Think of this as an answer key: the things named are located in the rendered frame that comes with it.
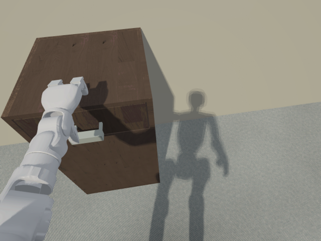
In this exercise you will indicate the cabinet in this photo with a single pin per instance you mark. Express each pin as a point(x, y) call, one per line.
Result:
point(114, 68)

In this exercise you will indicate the robot left hand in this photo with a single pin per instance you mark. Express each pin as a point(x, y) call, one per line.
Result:
point(67, 97)

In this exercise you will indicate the drawer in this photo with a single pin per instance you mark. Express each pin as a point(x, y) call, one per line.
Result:
point(115, 119)

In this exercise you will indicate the left robot upper arm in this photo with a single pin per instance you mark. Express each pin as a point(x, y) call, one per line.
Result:
point(25, 216)

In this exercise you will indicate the handle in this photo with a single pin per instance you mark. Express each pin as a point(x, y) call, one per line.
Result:
point(91, 136)

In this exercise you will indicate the left robot forearm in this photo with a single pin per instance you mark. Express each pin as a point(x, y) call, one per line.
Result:
point(37, 171)

